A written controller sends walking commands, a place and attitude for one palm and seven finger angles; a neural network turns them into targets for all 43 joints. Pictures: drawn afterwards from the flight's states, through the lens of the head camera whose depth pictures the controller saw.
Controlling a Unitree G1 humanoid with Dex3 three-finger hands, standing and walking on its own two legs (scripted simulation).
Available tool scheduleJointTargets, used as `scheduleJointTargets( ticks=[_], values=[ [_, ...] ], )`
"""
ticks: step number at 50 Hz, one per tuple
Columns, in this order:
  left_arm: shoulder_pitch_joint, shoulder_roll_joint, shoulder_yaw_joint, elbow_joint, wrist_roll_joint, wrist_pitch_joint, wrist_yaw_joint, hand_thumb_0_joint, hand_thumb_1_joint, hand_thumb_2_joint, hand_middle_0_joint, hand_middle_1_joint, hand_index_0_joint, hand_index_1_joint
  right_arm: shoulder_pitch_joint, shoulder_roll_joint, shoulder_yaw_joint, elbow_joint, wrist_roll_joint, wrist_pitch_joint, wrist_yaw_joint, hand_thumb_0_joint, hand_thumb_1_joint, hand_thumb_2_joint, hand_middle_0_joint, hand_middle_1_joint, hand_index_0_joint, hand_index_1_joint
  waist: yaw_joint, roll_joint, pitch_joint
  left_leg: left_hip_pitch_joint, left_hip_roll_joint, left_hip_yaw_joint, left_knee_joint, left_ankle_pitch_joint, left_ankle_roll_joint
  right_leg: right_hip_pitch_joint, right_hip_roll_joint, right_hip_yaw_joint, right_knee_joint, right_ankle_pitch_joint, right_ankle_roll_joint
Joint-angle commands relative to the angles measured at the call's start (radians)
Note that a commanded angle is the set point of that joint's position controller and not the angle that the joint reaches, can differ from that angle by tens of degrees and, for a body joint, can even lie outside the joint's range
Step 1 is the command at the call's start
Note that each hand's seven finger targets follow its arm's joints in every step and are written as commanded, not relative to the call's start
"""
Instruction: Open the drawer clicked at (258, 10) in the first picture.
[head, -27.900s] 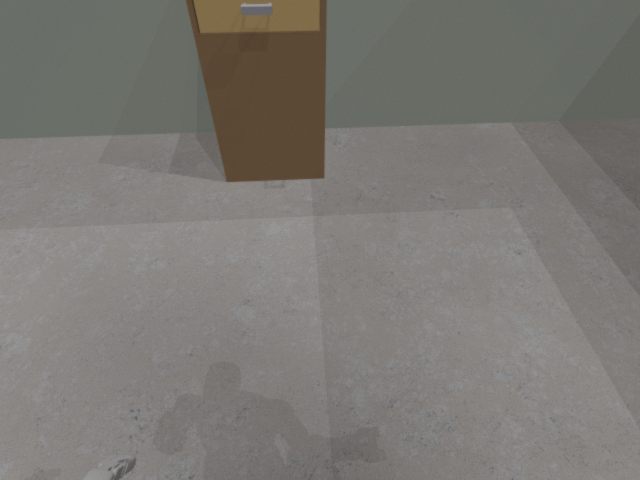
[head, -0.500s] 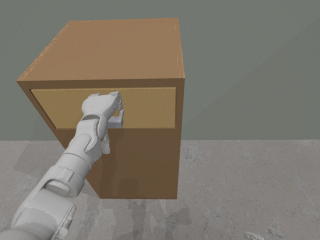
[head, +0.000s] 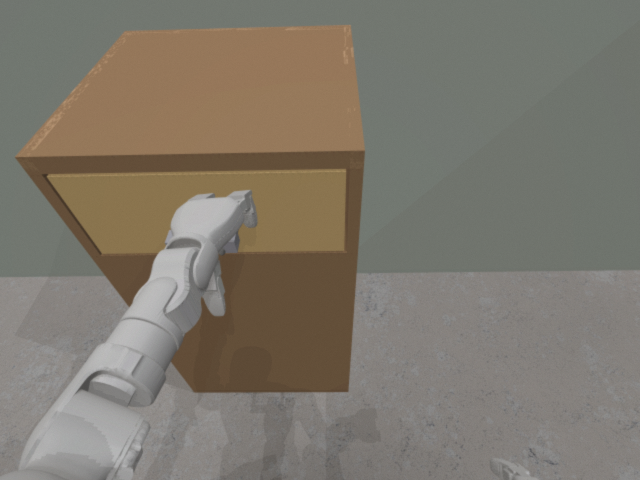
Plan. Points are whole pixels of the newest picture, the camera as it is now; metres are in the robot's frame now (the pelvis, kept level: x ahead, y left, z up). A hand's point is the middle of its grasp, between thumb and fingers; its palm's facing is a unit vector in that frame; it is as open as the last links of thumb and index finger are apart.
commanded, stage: lower the fingers behind the handle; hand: left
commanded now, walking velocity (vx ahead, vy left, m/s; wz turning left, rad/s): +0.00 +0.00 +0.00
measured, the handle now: (206, 231) +0.47 +0.20 +0.03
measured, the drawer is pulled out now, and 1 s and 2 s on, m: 0.00 0.00 0.00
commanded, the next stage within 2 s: close the thumb around the handle in 1.46 s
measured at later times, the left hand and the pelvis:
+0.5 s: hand (225, 249) +0.42 +0.15 +0.05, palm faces -0.06 -0.10 -0.99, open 13.8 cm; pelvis +0.00 +0.00 -0.01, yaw +0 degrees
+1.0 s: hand (223, 258) +0.42 +0.16 +0.02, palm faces -0.04 -0.06 -1.00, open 13.7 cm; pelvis +0.00 +0.00 -0.01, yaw -2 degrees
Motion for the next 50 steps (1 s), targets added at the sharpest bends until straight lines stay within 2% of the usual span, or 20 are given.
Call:
scheduleJointTargets(
  ticks=[1,3,5,7,10,12,13,16,17,20,22,24,25,27,31,33,36,42,46,50],
  values=[
    [-0.456,0.329,0.238,-0.362,0.068,-0.203,0.157,0.0,-0.5,0.3,-0.3,-1.2,-0.3,-1.2,-0.052,-0.099,-0.051,-0.134,-0.028,-0.046,-0.016,0.0,-0.9,-0.9,0.2,0.3,0.2,0.3,0.059,0.038,-0.354,0.108,0.015,-0.006,0.016,0.31,0.005,0.145,-0.071,0.075,-0.011,0.435,0.034],
    [-0.395,0.283,0.246,-0.332,0.084,-0.208,0.258,0.0,-0.5,0.3,-0.3,-1.2,-0.3,-1.2,-0.047,-0.084,-0.063,-0.123,-0.03,-0.067,-0.005,0.0,-0.9,-0.9,0.2,0.3,0.2,0.3,0.068,0.064,-0.35,0.12,0.025,-0.005,0.029,0.339,-0.01,0.076,-0.053,0.055,0.008,0.376,0.023],
    [-0.343,0.24,0.239,-0.277,0.091,-0.149,0.328,0.0,-0.5,0.3,-0.3,-1.2,-0.3,-1.2,-0.034,-0.092,-0.074,-0.109,-0.027,-0.077,0.015,0.0,-0.9,-0.9,0.2,0.3,0.2,0.3,0.067,0.053,-0.352,0.124,0.031,-0.003,0.04,0.37,-0.024,0.031,-0.041,0.034,0.018,0.349,0.018],
    [-0.346,0.152,0.155,-0.194,0.094,-0.056,0.365,0.0,-0.5,0.3,-0.3,-1.2,-0.3,-1.2,-0.028,-0.107,-0.077,-0.096,-0.023,-0.079,0.031,0.0,-0.9,-0.9,0.2,0.3,0.2,0.3,0.032,-0.021,-0.319,0.111,0.04,0.004,0.039,0.33,-0.024,-0.014,-0.036,0.022,0.006,0.313,0.027],
    [-0.372,0.096,0.079,-0.101,0.094,0.078,0.351,0.0,-0.5,0.3,-0.3,-1.2,-0.3,-1.2,-0.024,-0.135,-0.083,-0.085,-0.011,-0.066,0.036,0.0,-0.9,-0.9,0.2,0.3,0.2,0.3,-0.013,-0.126,-0.322,0.107,0.039,0.008,0.033,0.289,-0.013,0.005,-0.039,0.028,-0.026,0.313,0.04],
    [-0.466,0.039,-0.006,-0.106,0.077,0.124,0.303,0.0,-0.5,0.3,-0.3,-1.2,-0.3,-1.2,-0.019,-0.139,-0.085,-0.085,-0.004,-0.051,0.03,0.0,-0.9,-0.9,0.2,0.3,0.2,0.3,-0.047,-0.147,-0.334,0.136,0.035,0.006,0.036,0.282,0.002,0.015,-0.05,0.034,-0.044,0.354,0.051],
    [-0.494,0.076,0.014,-0.136,0.071,0.123,0.278,0.0,-0.5,0.3,-0.3,-1.2,-0.3,-1.2,-0.024,-0.144,-0.087,-0.084,-0.004,-0.046,0.022,0.0,-0.9,-0.9,0.2,0.3,0.2,0.3,-0.047,-0.146,-0.365,0.147,0.031,0.005,0.04,0.293,0.007,0.042,-0.056,0.047,-0.045,0.393,0.056],
    [-0.523,0.071,-0.005,-0.223,0.034,0.055,0.2,0.0,-0.5,0.3,-0.3,-1.2,-0.3,-1.2,-0.027,-0.141,-0.082,-0.095,-0.014,-0.046,0.001,0.0,-0.9,-0.9,0.2,0.3,0.2,0.3,-0.053,-0.115,-0.396,0.175,0.019,-0.006,0.046,0.336,0.017,0.081,-0.067,0.052,-0.029,0.486,0.06],
    [-0.496,0.124,0.042,-0.223,0.037,0.016,0.189,0.0,-0.5,0.3,-0.3,-1.2,-0.3,-1.2,-0.024,-0.138,-0.079,-0.092,-0.02,-0.046,-0.005,0.0,-0.9,-0.9,0.2,0.3,0.2,0.3,-0.039,-0.091,-0.388,0.176,0.018,-0.01,0.047,0.346,0.017,0.085,-0.068,0.055,-0.022,0.499,0.057],
    [-0.376,0.11,0.05,-0.153,0.057,-0.059,0.182,0.0,-0.5,0.3,-0.3,-1.2,-0.3,-1.2,-0.008,-0.12,-0.069,-0.091,-0.025,-0.042,-0.002,0.0,-0.9,-0.9,0.2,0.3,0.2,0.3,-0.008,-0.043,-0.331,0.147,0.018,-0.013,0.049,0.348,0.007,0.051,-0.062,0.046,-0.013,0.454,0.045],
    [-0.319,0.151,0.111,-0.073,0.078,-0.084,0.208,0.0,-0.5,0.3,-0.3,-1.2,-0.3,-1.2,0.007,-0.118,-0.063,-0.086,-0.023,-0.039,0.003,0.0,-0.9,-0.9,0.2,0.3,0.2,0.3,0.012,-0.073,-0.249,0.081,0.026,-0.007,0.046,0.302,0.001,0.01,-0.054,0.037,-0.011,0.391,0.037],
    [-0.298,0.164,0.139,-0.081,0.092,-0.092,0.251,0.0,-0.5,0.3,-0.3,-1.2,-0.3,-1.2,-0.003,-0.115,-0.062,-0.105,-0.027,-0.038,0.008,0.0,-0.9,-0.9,0.2,0.3,0.2,0.3,0.035,-0.081,-0.267,0.042,0.025,-0.001,0.045,0.292,-0.004,0.025,-0.052,0.041,0.005,0.377,0.032],
    [-0.286,0.216,0.196,-0.086,0.1,-0.092,0.276,0.0,-0.5,0.3,-0.3,-1.2,-0.3,-1.2,-0.005,-0.118,-0.066,-0.106,-0.03,-0.039,0.01,0.0,-0.9,-0.9,0.2,0.3,0.2,0.3,0.054,-0.065,-0.299,0.036,0.026,0.003,0.048,0.303,-0.008,0.044,-0.053,0.046,0.015,0.382,0.028],
    [-0.288,0.213,0.206,-0.13,0.11,-0.086,0.328,0.0,-0.5,0.3,-0.3,-1.2,-0.3,-1.2,-0.008,-0.108,-0.069,-0.119,-0.034,-0.044,0.015,0.0,-0.9,-0.9,0.2,0.3,0.2,0.3,0.059,-0.052,-0.34,0.035,0.028,0.011,0.058,0.328,-0.009,0.059,-0.052,0.053,0.029,0.423,0.029],
    [-0.323,0.185,0.184,-0.179,0.133,-0.044,0.401,0.0,-0.5,0.3,-0.3,-1.2,-0.3,-1.2,-0.002,-0.112,-0.084,-0.115,-0.034,-0.056,0.024,0.0,-0.9,-0.9,0.2,0.3,0.2,0.3,0.035,-0.05,-0.406,0.053,0.031,0.015,0.076,0.363,-0.01,0.061,-0.048,0.057,0.041,0.468,0.034],
    [-0.367,0.143,0.137,-0.177,0.132,-0.018,0.412,0.0,-0.5,0.3,-0.3,-1.2,-0.3,-1.2,0.002,-0.117,-0.091,-0.099,-0.03,-0.061,0.025,0.0,-0.9,-0.9,0.2,0.3,0.2,0.3,-0.003,-0.066,-0.399,0.079,0.033,0.013,0.086,0.362,-0.006,0.03,-0.045,0.056,0.031,0.469,0.041],
    [-0.335,0.186,0.173,-0.127,0.131,0.023,0.416,0.0,-0.5,0.3,-0.3,-1.2,-0.3,-1.2,0.01,-0.123,-0.09,-0.08,-0.029,-0.053,0.024,0.0,-0.9,-0.9,0.2,0.3,0.2,0.3,0.006,-0.061,-0.419,0.088,0.033,0.014,0.082,0.375,-0.007,0.047,-0.042,0.058,0.033,0.48,0.04],
    [-0.325,0.168,0.134,0.016,0.119,0.093,0.369,0.0,-0.5,0.3,-0.3,-1.2,-0.3,-1.2,0.0,-0.128,-0.068,-0.08,-0.02,-0.031,0.009,0.0,-0.9,-0.9,0.2,0.3,0.2,0.3,-0.008,-0.106,-0.286,0.011,0.028,0.022,0.051,0.257,-0.002,0.031,-0.047,0.053,-0.004,0.388,0.048],
    [-0.304,0.198,0.153,0.044,0.123,0.065,0.336,0.0,-0.5,0.3,-0.3,-1.2,-0.3,-1.2,0.005,-0.126,-0.063,-0.095,-0.022,-0.028,-0.005,0.0,-0.9,-0.9,0.2,0.3,0.2,0.3,0.01,-0.086,-0.314,-0.002,0.026,0.029,0.049,0.255,-0.001,0.07,-0.057,0.069,0.001,0.416,0.048],
    [-0.247,0.167,0.147,0.052,0.116,0.001,0.321,0.0,-0.5,0.3,-0.3,-1.2,-0.3,-1.2,0.014,-0.122,-0.065,-0.107,-0.025,-0.036,-0.006,0.0,-0.9,-0.9,0.2,0.3,0.2,0.3,0.01,-0.091,-0.31,-0.027,0.025,0.027,0.063,0.254,-0.004,0.066,-0.059,0.076,0.012,0.443,0.049]
  ],
)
